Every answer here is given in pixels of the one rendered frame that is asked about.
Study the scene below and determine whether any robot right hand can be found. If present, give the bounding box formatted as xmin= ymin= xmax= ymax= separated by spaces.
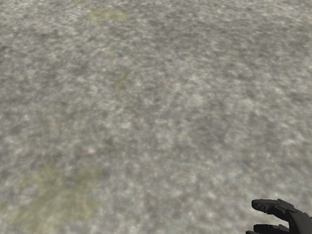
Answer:
xmin=246 ymin=199 xmax=312 ymax=234

